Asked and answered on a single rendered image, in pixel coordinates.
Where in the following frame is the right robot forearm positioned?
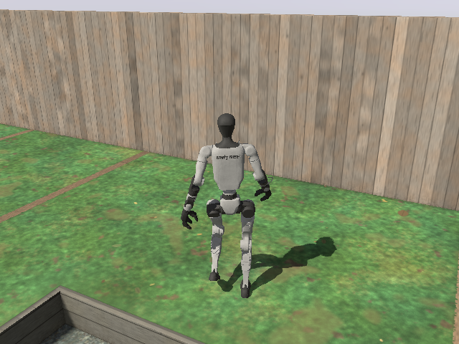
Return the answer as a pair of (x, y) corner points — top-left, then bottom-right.
(258, 169), (270, 191)

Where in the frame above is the robot left upper arm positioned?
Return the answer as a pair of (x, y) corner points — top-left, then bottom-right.
(193, 145), (213, 186)

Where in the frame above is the robot right foot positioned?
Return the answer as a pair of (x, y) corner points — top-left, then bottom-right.
(240, 280), (251, 298)

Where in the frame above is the right robot hand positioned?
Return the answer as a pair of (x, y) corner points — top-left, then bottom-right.
(255, 189), (271, 201)

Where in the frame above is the left robot forearm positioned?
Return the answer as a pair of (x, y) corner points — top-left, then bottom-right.
(184, 175), (200, 211)

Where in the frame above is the left robot hand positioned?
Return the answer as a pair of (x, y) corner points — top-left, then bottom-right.
(181, 209), (198, 229)

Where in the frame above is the right robot shin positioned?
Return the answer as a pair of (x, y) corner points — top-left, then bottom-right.
(241, 239), (252, 288)

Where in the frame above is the robot right upper arm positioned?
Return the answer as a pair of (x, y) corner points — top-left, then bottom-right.
(242, 143), (265, 181)

